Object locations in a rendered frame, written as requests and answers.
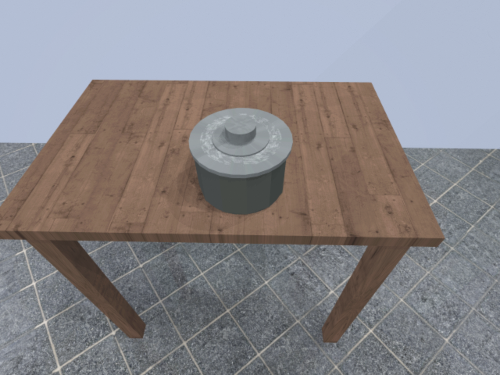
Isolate knob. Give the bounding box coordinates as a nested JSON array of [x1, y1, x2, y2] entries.
[[225, 115, 256, 143]]

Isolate pot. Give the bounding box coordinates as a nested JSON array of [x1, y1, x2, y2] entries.
[[195, 161, 286, 215]]

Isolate lid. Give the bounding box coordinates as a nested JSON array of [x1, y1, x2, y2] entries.
[[189, 108, 293, 178]]

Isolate table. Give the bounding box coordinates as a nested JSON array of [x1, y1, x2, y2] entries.
[[0, 80, 445, 343]]

